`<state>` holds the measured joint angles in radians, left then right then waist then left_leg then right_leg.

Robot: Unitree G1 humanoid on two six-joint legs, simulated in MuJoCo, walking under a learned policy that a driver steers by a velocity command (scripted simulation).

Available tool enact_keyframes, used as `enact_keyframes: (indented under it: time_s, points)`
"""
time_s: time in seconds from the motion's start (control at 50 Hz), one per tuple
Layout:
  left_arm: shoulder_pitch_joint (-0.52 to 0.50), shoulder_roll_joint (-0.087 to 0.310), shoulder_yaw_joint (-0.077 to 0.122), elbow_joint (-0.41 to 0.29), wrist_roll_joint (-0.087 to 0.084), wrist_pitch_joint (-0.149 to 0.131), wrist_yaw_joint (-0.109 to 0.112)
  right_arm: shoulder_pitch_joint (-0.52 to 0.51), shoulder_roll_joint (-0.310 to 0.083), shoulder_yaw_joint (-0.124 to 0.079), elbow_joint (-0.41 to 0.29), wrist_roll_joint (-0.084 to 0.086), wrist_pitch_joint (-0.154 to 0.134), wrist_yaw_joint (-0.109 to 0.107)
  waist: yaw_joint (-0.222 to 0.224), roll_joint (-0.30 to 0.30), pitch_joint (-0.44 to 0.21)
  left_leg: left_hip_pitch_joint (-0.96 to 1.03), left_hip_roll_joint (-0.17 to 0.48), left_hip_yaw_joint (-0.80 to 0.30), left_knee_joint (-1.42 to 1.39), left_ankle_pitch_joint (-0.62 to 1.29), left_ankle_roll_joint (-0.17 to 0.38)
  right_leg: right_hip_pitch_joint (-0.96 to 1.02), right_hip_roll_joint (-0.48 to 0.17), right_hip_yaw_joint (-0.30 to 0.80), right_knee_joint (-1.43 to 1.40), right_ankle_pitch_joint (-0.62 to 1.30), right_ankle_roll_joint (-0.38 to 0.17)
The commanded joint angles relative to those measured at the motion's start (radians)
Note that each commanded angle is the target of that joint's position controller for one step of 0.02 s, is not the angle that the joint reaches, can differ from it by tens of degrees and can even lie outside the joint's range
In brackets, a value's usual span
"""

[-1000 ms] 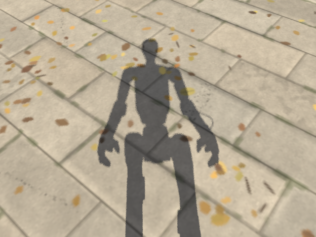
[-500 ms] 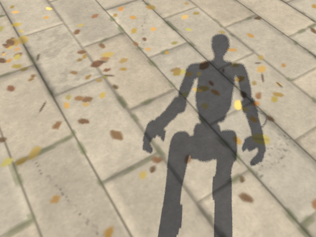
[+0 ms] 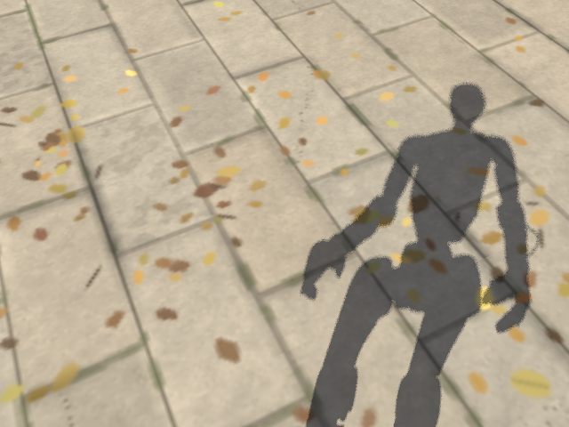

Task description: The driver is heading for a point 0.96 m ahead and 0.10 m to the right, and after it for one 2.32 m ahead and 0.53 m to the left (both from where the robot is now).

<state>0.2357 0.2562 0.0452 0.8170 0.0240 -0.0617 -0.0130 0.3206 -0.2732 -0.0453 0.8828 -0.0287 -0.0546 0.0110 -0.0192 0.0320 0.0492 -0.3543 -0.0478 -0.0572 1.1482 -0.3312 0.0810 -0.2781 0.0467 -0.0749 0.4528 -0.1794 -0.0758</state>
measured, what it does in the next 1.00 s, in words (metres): walks ahead: left foot, then right foot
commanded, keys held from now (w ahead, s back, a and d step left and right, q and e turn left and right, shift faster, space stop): w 0.60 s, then w+e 0.40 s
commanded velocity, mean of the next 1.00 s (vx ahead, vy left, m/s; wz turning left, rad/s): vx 0.50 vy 0.00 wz -0.10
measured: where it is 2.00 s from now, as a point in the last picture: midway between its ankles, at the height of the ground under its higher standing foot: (331, 263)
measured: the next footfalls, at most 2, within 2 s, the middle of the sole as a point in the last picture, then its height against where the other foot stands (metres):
left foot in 0.38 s outside the picture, level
right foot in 0.94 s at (332, 354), level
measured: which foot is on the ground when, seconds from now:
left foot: up 0.00-0.36, down 0.38-0.96, up 0.98-1.00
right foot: down 0.00-0.40, up 0.42-0.92, down 0.94-1.00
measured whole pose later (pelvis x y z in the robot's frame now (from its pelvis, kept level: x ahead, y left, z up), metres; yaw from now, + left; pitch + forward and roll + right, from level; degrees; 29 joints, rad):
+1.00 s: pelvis +0.54 +0.00 -0.02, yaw -11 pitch +1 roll +0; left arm 0.10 0.24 0.05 0.82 0.03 -0.04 -0.03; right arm 0.37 -0.22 -0.03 0.99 -0.02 -0.07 -0.01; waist -0.02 0.01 0.06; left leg -0.12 0.01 0.12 0.96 -0.43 0.03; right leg -0.44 0.07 -0.10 0.60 -0.17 -0.14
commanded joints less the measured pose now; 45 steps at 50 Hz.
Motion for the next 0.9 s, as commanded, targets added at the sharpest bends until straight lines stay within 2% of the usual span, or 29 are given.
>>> enact_keyframes:
  time_s: [0.02,0.06,0.12,0.2,0.26,0.32,0.34,0.36,0.38,0.4,0.42,0.44,0.46,0.48,0.5,0.52,0.58,0.64,0.7,0.8,0.84,0.88,0.9]
  points:
    - [0.079,0.088,0.017,-0.003,-0.011,-0.033,-0.002,0.057,-0.058,-0.008,-0.039,-0.012,0.010,0.015,-0.005,-0.109,-0.049,-0.153,0.079,-0.012,-0.015,0.042,-0.020,0.147,-0.265,0.295,-0.261,0.224,-0.129]
    - [0.111,0.103,0.021,0.019,-0.018,-0.040,-0.003,-0.001,-0.047,-0.002,-0.055,-0.015,0.016,0.022,-0.002,-0.106,-0.028,-0.219,0.105,0.018,-0.066,0.087,-0.036,0.157,-0.258,0.249,-0.296,0.247,-0.137]
    - [0.157,0.097,0.018,0.048,-0.020,-0.037,-0.003,-0.144,-0.035,0.009,-0.099,-0.013,0.017,0.028,0.025,-0.101,0.010,-0.298,0.136,0.062,-0.208,0.192,-0.063,0.179,-0.227,0.186,-0.328,0.289,-0.129]
    - [0.209,0.109,0.018,0.079,-0.021,-0.036,-0.002,-0.290,-0.007,0.030,-0.139,-0.004,0.010,0.032,0.061,-0.105,0.020,-0.238,0.117,0.111,-0.447,0.310,-0.070,0.198,-0.203,0.122,-0.316,0.372,-0.104]
    - [0.247,0.118,0.018,0.103,-0.014,-0.031,0.003,-0.352,-0.020,0.030,-0.157,-0.001,0.006,0.028,0.078,-0.107,0.026,-0.211,0.097,0.124,-0.535,0.307,-0.050,0.267,-0.238,0.128,-0.286,0.424,-0.102]
    - [0.233,0.132,0.021,0.117,-0.008,-0.022,0.013,-0.334,-0.042,0.021,-0.158,-0.003,-0.001,0.021,0.049,-0.111,0.019,-0.146,0.070,0.123,-0.596,0.212,-0.008,0.339,-0.273,0.130,-0.205,0.578,-0.090]
    - [0.220,0.139,0.022,0.119,-0.006,-0.020,0.016,-0.272,-0.054,0.014,-0.138,-0.005,-0.006,0.015,0.019,-0.115,-0.012,-0.062,0.042,0.131,-0.623,0.175,0.010,0.349,-0.269,0.119,-0.127,0.698,-0.078]
    - [0.209,0.140,0.021,0.121,-0.009,-0.014,0.016,-0.144,-0.068,0.003,-0.094,-0.010,-0.015,0.008,-0.039,-0.095,-0.077,0.095,0.013,0.145,-0.690,0.192,0.035,0.332,-0.241,0.091,0.023,0.761,-0.062]
    - [0.205,0.124,0.014,0.111,-0.013,-0.014,0.016,0.022,-0.112,-0.014,-0.043,-0.026,-0.025,-0.003,-0.101,-0.060,-0.177,0.337,0.078,0.075,-0.699,0.192,0.074,0.202,-0.202,0.061,0.228,0.624,-0.043]
    - [0.241,0.042,-0.009,0.061,-0.038,-0.017,0.009,0.152,-0.211,-0.041,-0.030,-0.049,-0.027,-0.017,-0.114,0.113,-0.318,0.619,0.364,-0.307,-0.737,0.063,0.161,-0.092,-0.094,-0.005,0.577,0.189,0.000]
    - [0.281,0.074,0.007,0.070,-0.032,-0.013,0.012,0.143,-0.227,-0.051,-0.019,-0.011,-0.010,-0.010,-0.085,0.204,-0.368,0.663,0.479,-0.630,-0.860,0.070,0.239,-0.283,0.025,0.061,0.790,-0.348,0.002]
    - [0.207,0.124,0.021,0.066,-0.012,-0.006,0.015,0.047,-0.171,-0.040,-0.030,0.014,-0.004,-0.006,-0.053,0.074,-0.209,0.542,0.426,-0.492,-0.867,0.038,0.215,-0.358,-0.045,0.129,0.827,-0.285,-0.009]
    - [0.150,0.099,0.015,0.054,-0.011,-0.012,0.007,-0.025,-0.108,-0.024,-0.039,0.016,-0.009,-0.003,-0.032,0.034,-0.102,0.406,0.381,-0.368,-0.904,0.078,0.195,-0.358,-0.081,0.129,0.788,-0.210,-0.009]
    - [0.135,0.079,0.013,0.056,-0.013,-0.011,0.003,-0.063,-0.071,-0.014,-0.037,0.012,-0.015,-0.002,0.000,0.021,-0.050,0.310,0.328,-0.276,-0.945,0.123,0.155,-0.318,-0.115,0.124,0.719,-0.163,-0.007]
    - [0.138,0.074,0.013,0.058,0.003,0.001,-0.002,-0.070,-0.052,-0.008,-0.024,0.015,-0.022,-0.006,0.026,0.040,-0.024,0.243,0.290,-0.213,-0.969,0.182,0.130,-0.275,-0.134,0.121,0.671,-0.143,0.006]
    - [0.159,0.058,0.009,0.072,0.012,0.014,-0.009,-0.069,-0.045,-0.005,-0.015,0.013,-0.030,-0.008,0.043,0.041,-0.027,0.210,0.266,-0.167,-0.988,0.223,0.120,-0.236,-0.138,0.113,0.654,-0.124,0.018]
    - [0.107,0.049,0.010,0.056,0.014,0.032,-0.022,-0.013,-0.073,-0.014,0.021,0.024,-0.050,-0.007,0.052,0.025,-0.018,0.207,0.249,-0.103,-1.031,0.308,0.137,-0.276,-0.150,0.087,0.607,-0.055,0.045]
    - [-0.008,0.051,0.009,0.023,0.006,0.038,-0.025,0.035,-0.078,-0.015,0.044,0.019,-0.050,-0.007,0.028,0.015,0.019,0.245,0.240,-0.043,-1.067,0.312,0.130,-0.377,-0.162,0.084,0.518,0.048,0.065]
    - [-0.096,0.038,0.003,-0.005,-0.003,0.034,-0.026,0.072,-0.073,-0.012,0.063,0.014,-0.051,-0.009,0.005,0.013,0.039,0.278,0.230,0.037,-1.069,0.370,0.104,-0.396,-0.135,0.093,0.398,0.138,0.061]
    - [-0.229,0.024,-0.011,-0.056,0.003,0.027,-0.030,0.133,-0.064,-0.005,0.097,0.009,-0.053,-0.024,-0.034,0.017,0.063,0.392,0.256,0.132,-1.037,0.525,0.079,-0.384,-0.106,0.022,0.223,0.190,0.023]
    - [-0.249,0.025,-0.012,-0.073,0.006,0.023,-0.032,0.145,-0.073,-0.006,0.109,0.005,-0.048,-0.032,-0.033,0.022,0.063,0.459,0.274,0.160,-0.983,0.640,0.068,-0.369,-0.089,-0.008,0.173,0.132,-0.006]
    - [-0.209,0.036,-0.005,-0.069,0.009,0.021,-0.029,0.125,-0.096,-0.010,0.109,0.002,-0.043,-0.040,-0.003,0.044,0.028,0.502,0.283,0.195,-0.863,0.938,0.052,-0.285,-0.038,-0.053,0.145,0.041,-0.045]
    - [-0.150,0.048,0.002,-0.055,0.011,0.020,-0.025,0.116,-0.112,-0.014,0.108,0.000,-0.038,-0.044,0.024,0.060,-0.012,0.516,0.286,0.211,-0.757,1.091,0.046,-0.214,-0.002,-0.074,0.141,-0.013,-0.069]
